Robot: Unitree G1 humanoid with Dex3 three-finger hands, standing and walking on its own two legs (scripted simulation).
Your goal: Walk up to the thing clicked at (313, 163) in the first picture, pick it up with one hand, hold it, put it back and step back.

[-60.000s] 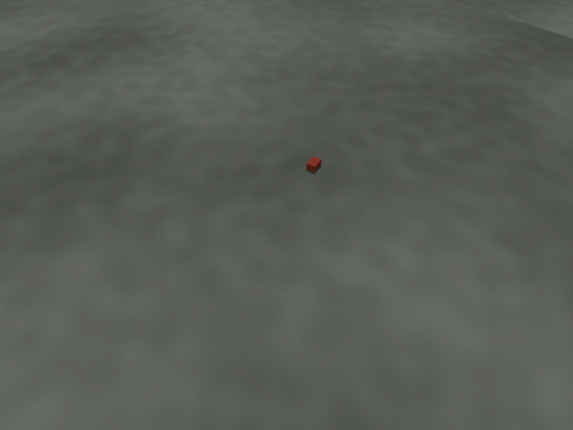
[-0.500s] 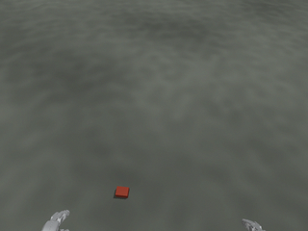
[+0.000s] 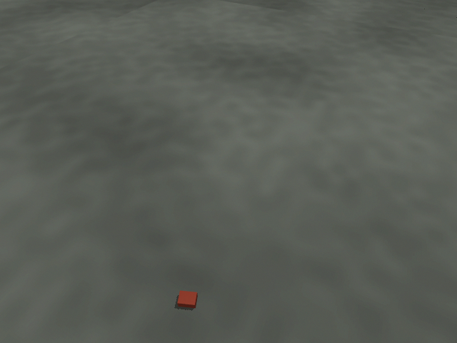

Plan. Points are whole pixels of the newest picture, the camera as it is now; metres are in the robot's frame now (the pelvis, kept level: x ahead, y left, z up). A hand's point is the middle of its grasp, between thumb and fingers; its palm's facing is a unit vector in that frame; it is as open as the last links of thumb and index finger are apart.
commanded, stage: stand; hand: left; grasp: from above
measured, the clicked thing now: (187, 299) +0.46 +0.19 -0.76
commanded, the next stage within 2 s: step back in 1.76 s
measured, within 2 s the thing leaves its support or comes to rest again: neither
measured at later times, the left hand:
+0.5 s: hand out of the picture +0.06 +0.22 -0.16, palm faces +0.02 -0.94 -0.33, open 7.4 cm
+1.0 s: hand out of the picture +0.09 +0.21 -0.15, palm faces +0.01 -0.94 -0.34, open 7.4 cm
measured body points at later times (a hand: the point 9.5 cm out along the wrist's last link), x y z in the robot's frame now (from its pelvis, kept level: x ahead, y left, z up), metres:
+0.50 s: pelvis +0.01 -0.02 +0.00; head +0.01 -0.03 +0.45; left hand +0.06 +0.26 -0.13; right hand +0.07 -0.31 -0.14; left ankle +0.02 +0.11 -0.74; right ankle +0.02 -0.15 -0.74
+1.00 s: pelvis +0.02 -0.03 +0.01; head +0.02 -0.04 +0.46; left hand +0.09 +0.26 -0.13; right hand +0.08 -0.32 -0.14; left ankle +0.02 +0.11 -0.74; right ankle +0.02 -0.15 -0.74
